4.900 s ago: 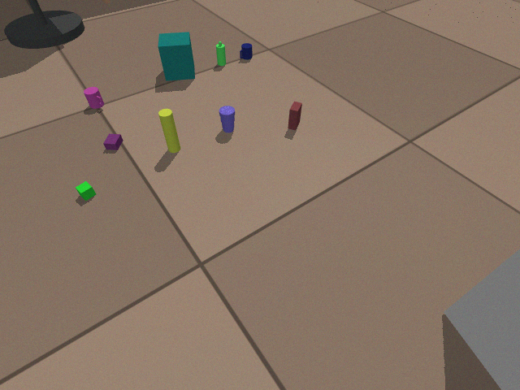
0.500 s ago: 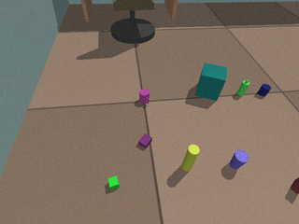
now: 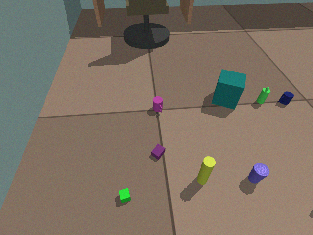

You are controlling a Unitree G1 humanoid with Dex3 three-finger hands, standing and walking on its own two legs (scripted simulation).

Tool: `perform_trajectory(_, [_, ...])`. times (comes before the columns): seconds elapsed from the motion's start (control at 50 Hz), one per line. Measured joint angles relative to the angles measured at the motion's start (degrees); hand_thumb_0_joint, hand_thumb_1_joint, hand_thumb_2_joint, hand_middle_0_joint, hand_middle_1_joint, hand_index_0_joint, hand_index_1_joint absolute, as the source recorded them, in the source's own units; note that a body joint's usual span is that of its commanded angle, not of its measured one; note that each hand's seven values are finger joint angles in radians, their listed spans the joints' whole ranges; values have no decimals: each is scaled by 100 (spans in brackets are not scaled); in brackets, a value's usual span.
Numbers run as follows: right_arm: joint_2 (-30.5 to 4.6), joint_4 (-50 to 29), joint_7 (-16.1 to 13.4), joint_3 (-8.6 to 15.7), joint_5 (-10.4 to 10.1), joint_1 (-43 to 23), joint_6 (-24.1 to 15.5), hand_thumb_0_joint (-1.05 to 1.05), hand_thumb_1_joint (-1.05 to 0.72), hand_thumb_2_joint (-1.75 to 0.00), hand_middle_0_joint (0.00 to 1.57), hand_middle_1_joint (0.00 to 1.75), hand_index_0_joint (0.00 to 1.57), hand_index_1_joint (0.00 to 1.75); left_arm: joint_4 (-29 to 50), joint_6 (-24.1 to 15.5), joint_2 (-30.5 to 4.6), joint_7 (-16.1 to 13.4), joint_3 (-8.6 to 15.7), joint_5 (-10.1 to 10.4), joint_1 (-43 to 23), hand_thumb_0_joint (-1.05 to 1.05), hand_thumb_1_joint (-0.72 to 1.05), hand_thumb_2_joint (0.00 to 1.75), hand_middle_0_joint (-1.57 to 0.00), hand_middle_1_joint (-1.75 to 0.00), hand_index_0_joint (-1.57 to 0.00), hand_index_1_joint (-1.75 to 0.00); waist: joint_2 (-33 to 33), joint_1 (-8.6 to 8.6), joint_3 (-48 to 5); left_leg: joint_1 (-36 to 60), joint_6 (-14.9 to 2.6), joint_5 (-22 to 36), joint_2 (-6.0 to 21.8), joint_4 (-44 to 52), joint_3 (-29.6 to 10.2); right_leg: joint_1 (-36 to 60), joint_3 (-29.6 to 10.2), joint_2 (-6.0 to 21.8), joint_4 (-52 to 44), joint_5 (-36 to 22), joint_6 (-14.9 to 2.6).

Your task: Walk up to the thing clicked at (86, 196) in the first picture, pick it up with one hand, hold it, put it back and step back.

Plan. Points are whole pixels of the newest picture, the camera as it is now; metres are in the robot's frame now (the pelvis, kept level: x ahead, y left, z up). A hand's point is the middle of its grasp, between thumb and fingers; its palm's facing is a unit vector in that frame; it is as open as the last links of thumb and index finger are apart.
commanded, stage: walk up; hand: left
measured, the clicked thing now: (124, 195) +0.48 +0.20 -0.75
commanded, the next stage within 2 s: stand in 0.50 s
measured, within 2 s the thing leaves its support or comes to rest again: neither
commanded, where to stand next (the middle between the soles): +0.05 -0.01 m, yaw +0 degrees
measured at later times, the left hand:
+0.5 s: hand out of the picture +0.08 +0.25 -0.16, palm faces -0.02 -0.94 -0.33, open 7.4 cm
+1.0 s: hand out of the picture +0.08 +0.25 -0.16, palm faces -0.02 -0.94 -0.33, open 7.4 cm
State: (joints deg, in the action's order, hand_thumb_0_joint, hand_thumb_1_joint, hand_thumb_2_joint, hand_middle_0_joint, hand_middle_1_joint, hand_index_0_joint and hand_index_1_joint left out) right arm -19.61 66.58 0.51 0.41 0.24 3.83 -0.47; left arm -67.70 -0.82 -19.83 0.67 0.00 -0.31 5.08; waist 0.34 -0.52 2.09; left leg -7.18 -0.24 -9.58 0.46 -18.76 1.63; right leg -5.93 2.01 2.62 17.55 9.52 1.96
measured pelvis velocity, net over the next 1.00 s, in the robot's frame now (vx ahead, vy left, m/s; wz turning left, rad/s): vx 0.00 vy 0.00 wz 0.01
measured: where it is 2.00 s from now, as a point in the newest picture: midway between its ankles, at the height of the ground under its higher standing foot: outside the picture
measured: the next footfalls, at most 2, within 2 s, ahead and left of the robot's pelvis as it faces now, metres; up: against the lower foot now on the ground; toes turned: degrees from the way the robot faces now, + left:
none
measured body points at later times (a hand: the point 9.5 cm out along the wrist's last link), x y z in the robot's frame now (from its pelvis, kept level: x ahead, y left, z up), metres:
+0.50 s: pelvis +0.01 +0.00 +0.00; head +0.01 +0.00 +0.45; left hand +0.08 +0.30 -0.13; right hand +0.08 -0.30 -0.13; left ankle +0.01 +0.11 -0.75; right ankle +0.00 -0.14 -0.75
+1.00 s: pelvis +0.00 +0.00 +0.00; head +0.02 +0.00 +0.45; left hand +0.08 +0.30 -0.13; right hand +0.09 -0.31 -0.13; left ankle +0.01 +0.11 -0.75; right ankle +0.00 -0.14 -0.75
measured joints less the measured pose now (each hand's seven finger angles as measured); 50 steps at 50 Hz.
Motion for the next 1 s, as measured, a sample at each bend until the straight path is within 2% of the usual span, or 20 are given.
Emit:
perform_trajectory(0.42, [-25,16,-19,28,19,170,11,1,-91,-89,21,30,20,30,85,25,24,-4,33,-32,-6,0,90,90,-20,-30,-20,-30,-33,86,12,33,-1,-20,-5,31,-7,36,8,4,-31,23,-1])
perform_trajectory(1.0, [-48,-75,-22,-26,20,105,12,1,-91,-89,21,30,21,30,195,24,-7,-5,-4,-21,81,0,90,90,-20,-30,-20,-30,-23,64,49,22,43,14,22,80,-56,33,56,-24,-60,17,-38])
